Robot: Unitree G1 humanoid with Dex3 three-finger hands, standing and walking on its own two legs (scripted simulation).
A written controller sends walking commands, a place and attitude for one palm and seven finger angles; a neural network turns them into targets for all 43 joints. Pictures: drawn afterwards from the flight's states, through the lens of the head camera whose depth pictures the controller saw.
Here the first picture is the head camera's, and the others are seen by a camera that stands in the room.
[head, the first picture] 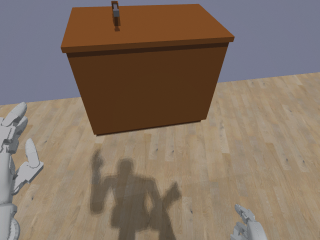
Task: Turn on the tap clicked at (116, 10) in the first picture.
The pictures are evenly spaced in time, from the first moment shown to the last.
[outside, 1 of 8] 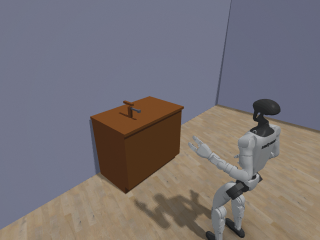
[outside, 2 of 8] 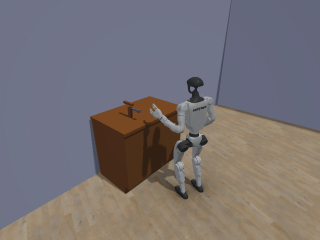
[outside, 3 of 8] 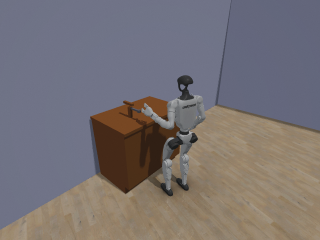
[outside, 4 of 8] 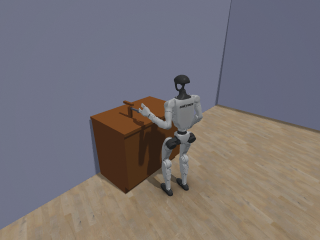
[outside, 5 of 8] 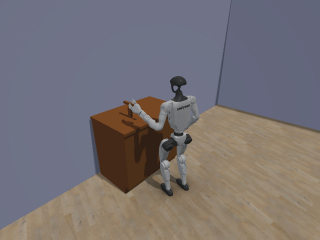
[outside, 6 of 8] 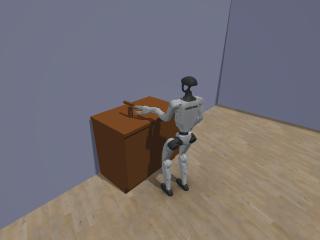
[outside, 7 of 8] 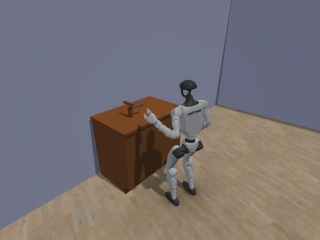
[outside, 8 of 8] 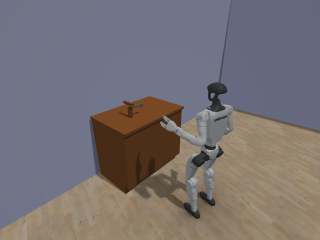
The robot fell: no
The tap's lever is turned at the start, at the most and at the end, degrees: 0 76 76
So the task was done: yes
